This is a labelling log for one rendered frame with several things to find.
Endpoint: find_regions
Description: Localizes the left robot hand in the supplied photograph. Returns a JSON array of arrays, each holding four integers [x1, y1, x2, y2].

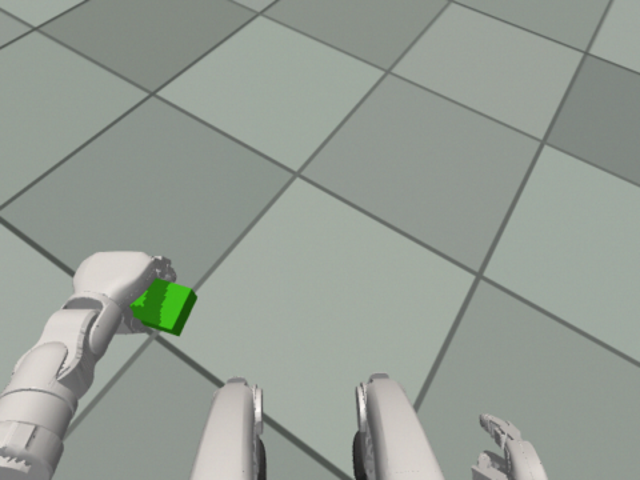
[[72, 251, 177, 334]]

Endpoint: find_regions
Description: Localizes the right robot hand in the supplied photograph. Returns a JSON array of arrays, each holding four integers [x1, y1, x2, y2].
[[472, 413, 549, 480]]

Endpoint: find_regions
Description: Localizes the left robot arm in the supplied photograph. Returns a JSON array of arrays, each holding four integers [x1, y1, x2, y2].
[[0, 292, 122, 480]]

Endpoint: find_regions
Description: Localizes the small box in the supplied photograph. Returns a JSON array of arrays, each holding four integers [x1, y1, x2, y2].
[[129, 278, 198, 336]]

